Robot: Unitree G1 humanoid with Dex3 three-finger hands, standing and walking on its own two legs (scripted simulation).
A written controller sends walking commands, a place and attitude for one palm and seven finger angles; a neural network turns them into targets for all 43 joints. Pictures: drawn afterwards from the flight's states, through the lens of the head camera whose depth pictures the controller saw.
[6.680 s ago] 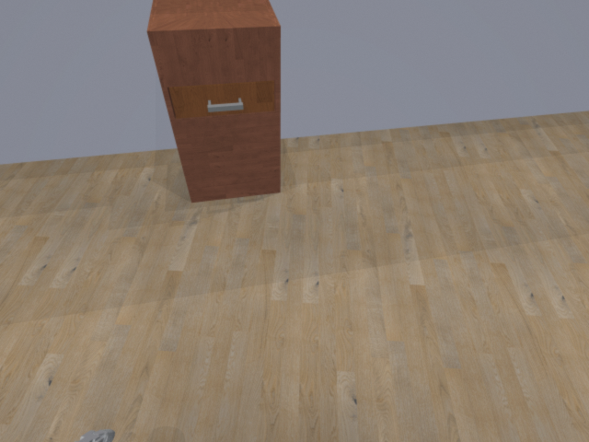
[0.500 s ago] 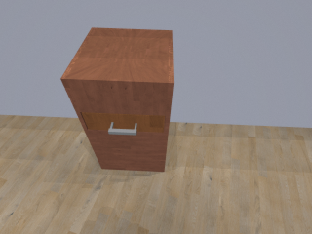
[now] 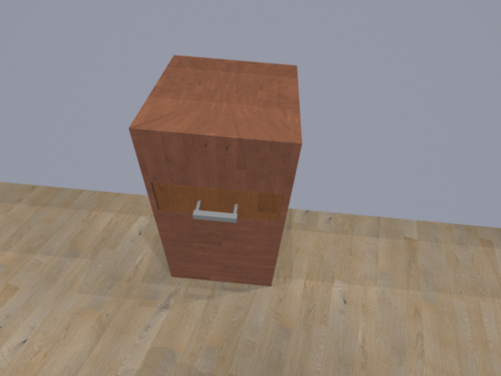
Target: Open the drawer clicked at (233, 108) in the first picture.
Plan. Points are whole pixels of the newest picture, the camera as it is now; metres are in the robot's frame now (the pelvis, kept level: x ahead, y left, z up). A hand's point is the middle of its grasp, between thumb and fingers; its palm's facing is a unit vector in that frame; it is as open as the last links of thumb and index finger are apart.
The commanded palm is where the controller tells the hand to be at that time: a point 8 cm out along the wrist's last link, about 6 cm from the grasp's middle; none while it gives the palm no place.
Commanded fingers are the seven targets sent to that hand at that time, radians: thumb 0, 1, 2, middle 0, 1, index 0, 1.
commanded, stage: shuffle to correct the standing spot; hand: left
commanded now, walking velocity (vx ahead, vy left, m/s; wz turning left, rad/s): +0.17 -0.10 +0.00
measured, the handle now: (216, 211) +0.62 +0.13 -0.25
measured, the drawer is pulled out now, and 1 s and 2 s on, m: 0.00 0.00 0.00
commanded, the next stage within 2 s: come to a stop and stand still in 0.48 s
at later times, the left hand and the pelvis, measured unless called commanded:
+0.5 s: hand out of the picture +0.00 +0.11 -0.19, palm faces +0.07 -0.99 -0.09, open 7.3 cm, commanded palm none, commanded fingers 0.00 0.90 0.90 -0.20 -0.30 -0.20 -0.30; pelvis +0.07 -0.03 -0.01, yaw +0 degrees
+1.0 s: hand (206, 354) +0.21 +0.09 -0.17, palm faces +0.06 -0.98 -0.21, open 7.3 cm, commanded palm none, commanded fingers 0.00 0.90 0.90 -0.20 -0.30 -0.20 -0.30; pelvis +0.11 -0.08 -0.01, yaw +2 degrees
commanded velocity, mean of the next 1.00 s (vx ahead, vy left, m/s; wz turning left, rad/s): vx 0.04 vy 0.00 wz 0.00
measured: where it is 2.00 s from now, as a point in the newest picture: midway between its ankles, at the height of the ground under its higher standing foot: outside the picture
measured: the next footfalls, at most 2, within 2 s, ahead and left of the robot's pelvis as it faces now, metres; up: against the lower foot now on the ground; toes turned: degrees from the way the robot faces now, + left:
right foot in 0.78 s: +0.25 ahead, -0.20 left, +0.00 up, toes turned -7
left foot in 1.12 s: +0.14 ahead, +0.03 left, +0.00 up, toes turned +2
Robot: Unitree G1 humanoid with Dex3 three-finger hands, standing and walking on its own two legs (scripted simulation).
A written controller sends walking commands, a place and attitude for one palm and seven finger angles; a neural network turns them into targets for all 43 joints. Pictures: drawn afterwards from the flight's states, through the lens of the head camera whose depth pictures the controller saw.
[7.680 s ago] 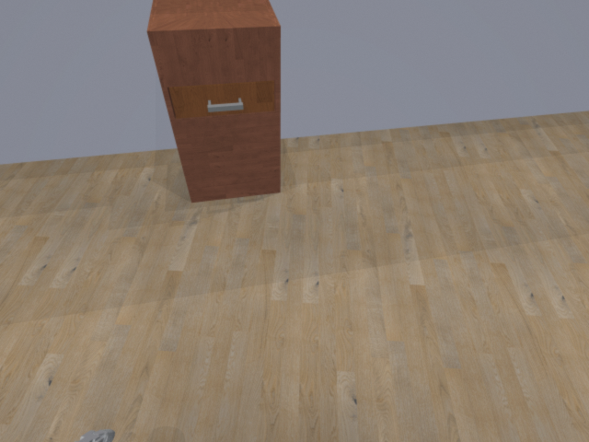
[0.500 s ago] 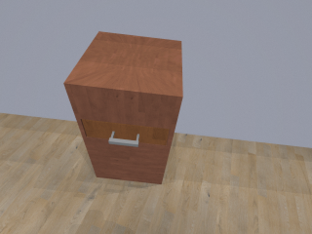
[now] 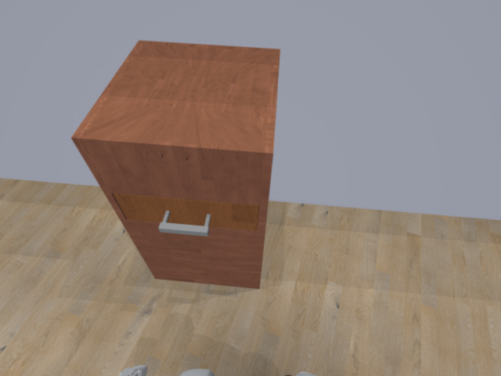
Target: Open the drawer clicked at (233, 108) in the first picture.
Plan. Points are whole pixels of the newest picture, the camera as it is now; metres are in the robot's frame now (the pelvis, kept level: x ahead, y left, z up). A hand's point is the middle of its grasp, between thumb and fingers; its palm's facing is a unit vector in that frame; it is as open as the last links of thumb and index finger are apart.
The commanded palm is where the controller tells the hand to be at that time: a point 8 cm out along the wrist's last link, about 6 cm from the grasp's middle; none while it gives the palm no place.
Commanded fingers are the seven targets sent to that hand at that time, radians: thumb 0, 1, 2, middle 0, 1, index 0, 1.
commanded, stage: come to a stop and stand still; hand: left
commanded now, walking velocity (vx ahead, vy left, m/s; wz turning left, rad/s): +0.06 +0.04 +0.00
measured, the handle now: (185, 222) +0.51 +0.20 -0.24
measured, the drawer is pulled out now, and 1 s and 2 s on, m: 0.00 0.00 0.00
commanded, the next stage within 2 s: look again from close up in 0.86 s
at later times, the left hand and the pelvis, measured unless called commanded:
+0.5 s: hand out of the picture -0.09 +0.18 -0.16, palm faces +0.04 -0.98 -0.17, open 7.3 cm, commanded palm none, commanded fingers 0.00 0.90 0.90 -0.20 -0.30 -0.20 -0.30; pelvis -0.05 +0.02 +0.01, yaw +0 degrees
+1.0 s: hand out of the picture -0.07 +0.14 -0.17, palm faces +0.03 -0.99 -0.11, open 7.3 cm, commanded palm none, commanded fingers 0.00 0.90 0.90 -0.20 -0.30 -0.20 -0.30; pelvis -0.04 +0.00 +0.01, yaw +0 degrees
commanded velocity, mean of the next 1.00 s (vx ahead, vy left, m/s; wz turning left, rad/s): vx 0.00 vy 0.00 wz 0.00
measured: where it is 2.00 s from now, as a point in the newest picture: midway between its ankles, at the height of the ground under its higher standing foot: outside the picture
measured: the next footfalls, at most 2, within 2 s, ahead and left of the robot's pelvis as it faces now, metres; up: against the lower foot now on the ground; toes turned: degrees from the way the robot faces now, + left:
left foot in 0.12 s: +0.03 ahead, +0.11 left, +0.00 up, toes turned +0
right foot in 0.40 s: +0.01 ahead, -0.06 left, +0.00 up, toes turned +0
